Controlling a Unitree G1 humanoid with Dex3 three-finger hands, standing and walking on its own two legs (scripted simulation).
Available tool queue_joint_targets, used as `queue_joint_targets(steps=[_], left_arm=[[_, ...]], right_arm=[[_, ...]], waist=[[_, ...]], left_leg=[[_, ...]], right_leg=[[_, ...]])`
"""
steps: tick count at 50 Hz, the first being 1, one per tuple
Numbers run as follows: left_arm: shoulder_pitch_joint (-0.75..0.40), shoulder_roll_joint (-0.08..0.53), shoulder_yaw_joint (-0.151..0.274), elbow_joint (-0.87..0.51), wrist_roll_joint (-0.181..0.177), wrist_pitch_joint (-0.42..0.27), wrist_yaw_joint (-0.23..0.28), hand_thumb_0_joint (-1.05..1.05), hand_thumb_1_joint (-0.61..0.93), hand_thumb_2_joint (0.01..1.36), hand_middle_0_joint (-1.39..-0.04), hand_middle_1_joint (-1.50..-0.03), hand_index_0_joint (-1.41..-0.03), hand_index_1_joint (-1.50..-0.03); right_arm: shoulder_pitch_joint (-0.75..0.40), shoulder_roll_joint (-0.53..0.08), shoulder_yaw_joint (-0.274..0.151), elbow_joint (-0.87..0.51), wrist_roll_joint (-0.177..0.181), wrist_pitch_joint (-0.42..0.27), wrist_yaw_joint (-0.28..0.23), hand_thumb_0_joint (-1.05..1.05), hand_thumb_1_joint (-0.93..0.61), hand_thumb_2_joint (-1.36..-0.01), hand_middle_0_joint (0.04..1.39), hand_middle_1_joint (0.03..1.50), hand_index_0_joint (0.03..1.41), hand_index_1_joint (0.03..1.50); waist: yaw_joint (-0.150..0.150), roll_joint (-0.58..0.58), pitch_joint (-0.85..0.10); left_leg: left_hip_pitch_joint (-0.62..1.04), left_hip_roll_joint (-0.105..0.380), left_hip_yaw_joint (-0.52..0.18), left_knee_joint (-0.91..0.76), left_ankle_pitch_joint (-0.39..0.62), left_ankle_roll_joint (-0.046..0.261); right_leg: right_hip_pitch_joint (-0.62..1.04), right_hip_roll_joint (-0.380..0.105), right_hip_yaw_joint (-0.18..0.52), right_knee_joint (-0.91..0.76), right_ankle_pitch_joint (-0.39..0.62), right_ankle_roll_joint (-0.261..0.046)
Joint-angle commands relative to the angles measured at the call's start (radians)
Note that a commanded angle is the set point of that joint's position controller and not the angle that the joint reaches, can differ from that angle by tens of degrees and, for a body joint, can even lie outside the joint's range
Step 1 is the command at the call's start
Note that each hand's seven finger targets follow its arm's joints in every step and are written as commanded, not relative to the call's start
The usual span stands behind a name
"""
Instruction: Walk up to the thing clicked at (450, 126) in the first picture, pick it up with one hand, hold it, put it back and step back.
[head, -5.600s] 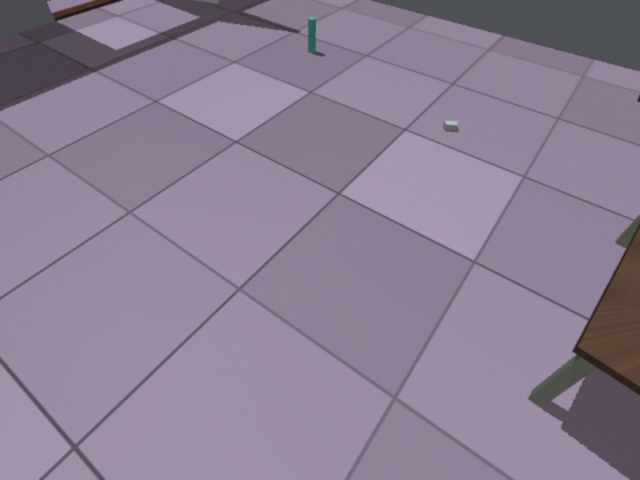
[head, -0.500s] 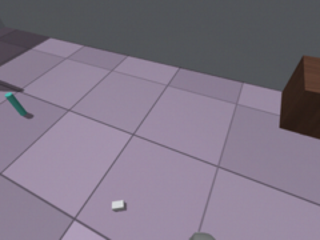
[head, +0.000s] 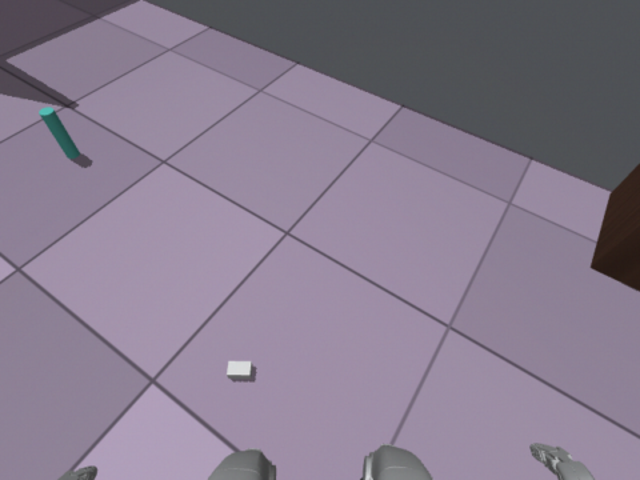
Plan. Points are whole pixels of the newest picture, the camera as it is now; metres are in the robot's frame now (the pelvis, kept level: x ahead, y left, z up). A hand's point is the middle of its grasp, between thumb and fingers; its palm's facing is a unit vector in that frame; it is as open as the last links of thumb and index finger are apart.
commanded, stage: walk up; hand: left
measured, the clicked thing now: (239, 369) +0.45 +0.22 -0.73
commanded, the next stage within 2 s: stand in 1.68 s
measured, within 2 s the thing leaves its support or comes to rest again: neither
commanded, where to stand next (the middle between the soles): +0.13 +0.00 m, yaw -4 degrees
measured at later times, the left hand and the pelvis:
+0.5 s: hand out of the picture +0.07 +0.28 -0.13, palm faces -0.04 -0.92 -0.38, open 7.4 cm; pelvis +0.02 +0.01 +0.02, yaw -1 degrees
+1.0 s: hand (123, 453) +0.16 +0.26 -0.12, palm faces -0.10 -0.93 -0.36, open 7.3 cm; pelvis +0.04 +0.01 +0.03, yaw -3 degrees
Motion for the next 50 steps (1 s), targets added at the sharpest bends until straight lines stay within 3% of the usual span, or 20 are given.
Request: queue_joint_targets(steps=[1, 2, 4, 6, 7, 8, 9, 10, 11, 12, 14, 15, 17, 21, 24, 32, 43, 50], left_arm=[[0.006, 0.23, 0.061, -0.016, -0.003, -0.019, 0.007, 0.0, 0.9, 0.9, -0.2, -0.3, -0.2, -0.3], [0.034, 0.21, 0.061, 0.005, -0.01, -0.021, 0.003, 0.0, 0.9, 0.9, -0.2, -0.3, -0.2, -0.3], [0.073, 0.182, 0.059, 0.039, -0.014, -0.026, -0.001, 0.0, 0.9, 0.9, -0.2, -0.3, -0.2, -0.3], [0.089, 0.166, 0.057, 0.072, -0.006, -0.033, 0.006, 0.0, 0.9, 0.9, -0.2, -0.3, -0.2, -0.3], [0.084, 0.186, 0.061, 0.075, 0.003, -0.039, 0.011, 0.0, 0.9, 0.9, -0.2, -0.3, -0.2, -0.3], [0.035, 0.229, 0.063, 0.059, 0.013, -0.043, 0.01, 0.0, 0.9, 0.9, -0.2, -0.3, -0.2, -0.3], [-0.022, 0.257, 0.065, 0.053, 0.014, -0.038, 0.003, 0.0, 0.9, 0.9, -0.2, -0.3, -0.2, -0.3], [-0.075, 0.257, 0.061, 0.047, 0.012, -0.03, -0.004, 0.0, 0.9, 0.9, -0.2, -0.3, -0.2, -0.3], [-0.091, 0.222, 0.046, 0.042, 0.007, -0.025, -0.01, 0.0, 0.9, 0.9, -0.2, -0.3, -0.2, -0.3], [-0.085, 0.193, 0.034, 0.051, 0.0, -0.025, -0.014, 0.0, 0.9, 0.9, -0.2, -0.3, -0.2, -0.3], [-0.036, 0.166, 0.029, 0.088, -0.005, -0.028, -0.018, 0.0, 0.9, 0.9, -0.2, -0.3, -0.2, -0.3], [-0.018, 0.165, 0.03, 0.105, -0.006, -0.03, -0.018, 0.0, 0.9, 0.9, -0.2, -0.3, -0.2, -0.3], [-0.01, 0.179, 0.033, 0.124, -0.006, -0.038, -0.016, 0.0, 0.9, 0.9, -0.2, -0.3, -0.2, -0.3], [-0.062, 0.203, 0.029, 0.129, -0.006, -0.041, -0.013, 0.0, 0.9, 0.9, -0.2, -0.3, -0.2, -0.3], [-0.066, 0.19, 0.021, 0.145, -0.008, -0.041, -0.012, 0.0, 0.9, 0.9, -0.2, -0.3, -0.2, -0.3], [-0.104, 0.187, 0.022, 0.168, -0.01, -0.036, -0.003, 0.0, 0.9, 0.9, -0.2, -0.3, -0.2, -0.3], [-0.162, 0.172, 0.019, 0.184, -0.006, -0.021, -0.003, 0.0, 0.9, 0.9, -0.2, -0.3, -0.2, -0.3], [-0.179, 0.169, 0.018, 0.181, -0.002, -0.018, -0.006, 0.0, 0.9, 0.9, -0.2, -0.3, -0.2, -0.3]], right_arm=[[0.0, -0.278, -0.064, -0.042, 0.007, -0.018, -0.012, 0.0, -0.9, -0.9, 0.2, 0.3, 0.2, 0.3], [-0.033, -0.245, -0.046, -0.047, 0.0, -0.019, -0.014, 0.0, -0.9, -0.9, 0.2, 0.3, 0.2, 0.3], [-0.067, -0.236, -0.036, -0.045, 0.002, -0.023, -0.014, 0.0, -0.9, -0.9, 0.2, 0.3, 0.2, 0.3], [-0.089, -0.225, -0.027, -0.036, 0.011, -0.017, -0.008, 0.0, -0.9, -0.9, 0.2, 0.3, 0.2, 0.3], [-0.085, -0.188, -0.013, -0.04, 0.017, -0.015, -0.006, 0.0, -0.9, -0.9, 0.2, 0.3, 0.2, 0.3], [-0.078, -0.158, -0.004, -0.04, 0.019, -0.016, -0.004, 0.0, -0.9, -0.9, 0.2, 0.3, 0.2, 0.3], [-0.063, -0.177, -0.01, -0.012, 0.014, -0.012, -0.004, 0.0, -0.9, -0.9, 0.2, 0.3, 0.2, 0.3], [-0.031, -0.192, -0.016, 0.016, 0.008, -0.012, -0.005, 0.0, -0.9, -0.9, 0.2, 0.3, 0.2, 0.3], [-0.023, -0.219, -0.021, 0.031, 0.001, -0.016, -0.006, 0.0, -0.9, -0.9, 0.2, 0.3, 0.2, 0.3], [-0.055, -0.236, -0.023, 0.029, 0.0, -0.022, -0.002, 0.0, -0.9, -0.9, 0.2, 0.3, 0.2, 0.3], [-0.096, -0.223, -0.014, 0.033, 0.001, -0.031, -0.002, 0.0, -0.9, -0.9, 0.2, 0.3, 0.2, 0.3], [-0.109, -0.219, -0.008, 0.033, 0.001, -0.034, -0.002, 0.0, -0.9, -0.9, 0.2, 0.3, 0.2, 0.3], [-0.112, -0.199, 0.0, 0.041, 0.007, -0.038, -0.003, 0.0, -0.9, -0.9, 0.2, 0.3, 0.2, 0.3], [-0.102, -0.185, 0.001, 0.07, 0.011, -0.033, -0.004, 0.0, -0.9, -0.9, 0.2, 0.3, 0.2, 0.3], [-0.11, -0.184, 0.001, 0.09, 0.011, -0.035, -0.005, 0.0, -0.9, -0.9, 0.2, 0.3, 0.2, 0.3], [-0.1, -0.172, -0.006, 0.131, 0.016, -0.033, -0.011, 0.0, -0.9, -0.9, 0.2, 0.3, 0.2, 0.3], [-0.142, -0.17, -0.006, 0.156, 0.012, -0.025, -0.012, 0.0, -0.9, -0.9, 0.2, 0.3, 0.2, 0.3], [-0.141, -0.174, -0.009, 0.16, 0.009, -0.028, -0.013, 0.0, -0.9, -0.9, 0.2, 0.3, 0.2, 0.3]], waist=[[-0.037, 0.193, -0.135], [-0.026, 0.201, -0.132], [-0.005, 0.226, -0.142], [0.016, 0.205, -0.174], [0.022, 0.159, -0.186], [0.0, 0.061, -0.164], [-0.02, 0.028, -0.101], [-0.046, 0.011, -0.066], [-0.054, 0.058, -0.057], [-0.043, 0.105, -0.044], [-0.012, 0.117, -0.079], [-0.002, 0.1, -0.097], [0.0, 0.077, -0.15], [-0.023, 0.054, -0.128], [-0.022, 0.055, -0.141], [-0.032, 0.023, -0.222], [-0.026, 0.058, -0.158], [-0.032, 0.048, -0.184]], left_leg=[[0.015, 0.318, -0.411, -0.356, -0.103, 0.251], [0.03, 0.258, -0.319, -0.316, 0.002, 0.205], [0.011, 0.198, -0.233, -0.259, 0.126, 0.151], [0.003, 0.188, -0.199, -0.195, 0.113, 0.124], [-0.041, 0.186, -0.188, -0.177, 0.076, 0.095], [-0.089, 0.131, -0.156, -0.169, -0.042, 0.055], [-0.055, 0.092, -0.132, -0.185, -0.203, 0.041], [0.001, 0.09, -0.135, -0.214, -0.258, 0.043], [0.064, 0.116, -0.188, -0.288, -0.28, 0.051], [0.042, 0.148, -0.244, -0.344, -0.324, 0.064], [0.043, 0.215, -0.3, -0.415, -0.316, 0.098], [0.041, 0.214, -0.281, -0.406, -0.245, 0.101], [0.048, 0.18, -0.213, -0.366, -0.122, 0.072], [0.099, 0.128, -0.144, -0.34, -0.079, 0.042], [0.14, 0.139, -0.138, -0.338, 0.032, 0.045], [0.244, 0.136, -0.079, -0.321, 0.287, 0.035], [0.232, 0.147, -0.073, -0.391, 0.206, 0.029], [0.257, 0.146, -0.055, -0.414, 0.216, 0.025]], right_leg=[[-0.028, 0.049, 0.078, 0.059, -0.183, -0.014], [-0.004, 0.059, 0.076, -0.021, -0.128, -0.013], [0.087, 0.097, 0.032, -0.156, 0.051, -0.011], [0.201, 0.125, 0.014, -0.318, 0.163, -0.014], [0.261, 0.092, 0.076, -0.34, 0.173, -0.03], [0.233, 0.014, 0.217, -0.386, 0.07, -0.06], [0.106, -0.036, 0.305, -0.435, -0.177, -0.095], [0.024, -0.046, 0.301, -0.454, -0.319, -0.102], [-0.04, -0.009, 0.246, -0.428, -0.287, -0.075], [-0.03, 0.054, 0.167, -0.374, -0.18, -0.05], [0.063, 0.109, 0.075, -0.291, 0.027, -0.026], [0.112, 0.108, 0.079, -0.313, 0.069, -0.022], [0.199, 0.085, 0.118, -0.371, 0.142, -0.03], [0.159, 0.035, 0.197, -0.432, 0.138, -0.047], [0.178, 0.038, 0.175, -0.432, 0.254, -0.037], [0.258, 0.014, 0.17, -0.426, 0.449, -0.033], [0.253, 0.033, 0.168, -0.461, 0.375, -0.022], [0.286, 0.03, 0.175, -0.475, 0.412, -0.015]])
